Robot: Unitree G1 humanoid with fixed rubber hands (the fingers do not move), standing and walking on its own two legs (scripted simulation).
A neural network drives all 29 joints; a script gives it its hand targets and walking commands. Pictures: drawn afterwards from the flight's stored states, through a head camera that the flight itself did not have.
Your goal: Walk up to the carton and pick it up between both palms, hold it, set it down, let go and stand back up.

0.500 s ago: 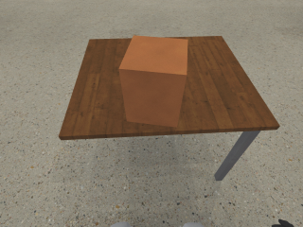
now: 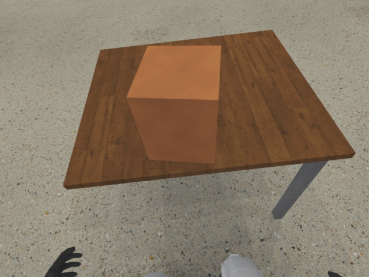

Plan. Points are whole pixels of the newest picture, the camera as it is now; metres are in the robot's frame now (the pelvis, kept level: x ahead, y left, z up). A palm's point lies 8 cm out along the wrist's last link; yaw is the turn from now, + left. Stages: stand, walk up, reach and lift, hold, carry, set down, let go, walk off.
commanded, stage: walk up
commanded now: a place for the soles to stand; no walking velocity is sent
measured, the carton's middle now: (182, 106) +0.54 +0.02 +0.02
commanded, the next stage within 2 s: reach and lift in 1.82 s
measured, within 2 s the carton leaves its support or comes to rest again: neither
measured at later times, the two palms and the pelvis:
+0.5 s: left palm out of the picture +0.13 +0.32 -0.08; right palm (345, 274) +0.13 -0.29 -0.07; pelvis +0.03 +0.01 +0.03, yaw +2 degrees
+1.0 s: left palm out of the picture +0.09 +0.32 -0.08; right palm (329, 256) +0.16 -0.28 -0.08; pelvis +0.04 +0.01 +0.04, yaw +4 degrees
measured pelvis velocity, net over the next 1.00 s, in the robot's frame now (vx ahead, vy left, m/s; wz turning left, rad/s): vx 0.04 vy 0.01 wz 0.06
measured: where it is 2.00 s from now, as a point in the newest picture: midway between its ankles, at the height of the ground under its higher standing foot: outside the picture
